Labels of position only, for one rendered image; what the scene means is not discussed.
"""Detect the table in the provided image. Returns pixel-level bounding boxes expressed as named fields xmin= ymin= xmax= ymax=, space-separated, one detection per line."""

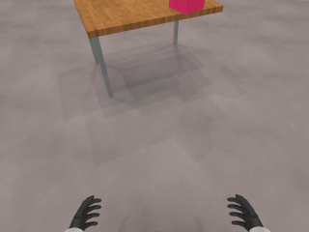
xmin=73 ymin=0 xmax=224 ymax=98

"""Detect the robot right hand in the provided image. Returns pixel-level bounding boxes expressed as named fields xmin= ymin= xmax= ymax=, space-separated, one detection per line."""
xmin=227 ymin=194 xmax=263 ymax=232

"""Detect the carton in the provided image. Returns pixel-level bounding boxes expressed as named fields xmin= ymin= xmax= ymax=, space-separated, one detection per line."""
xmin=169 ymin=0 xmax=205 ymax=15

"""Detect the robot left hand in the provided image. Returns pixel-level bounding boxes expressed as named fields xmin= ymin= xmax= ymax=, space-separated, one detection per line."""
xmin=69 ymin=195 xmax=101 ymax=231

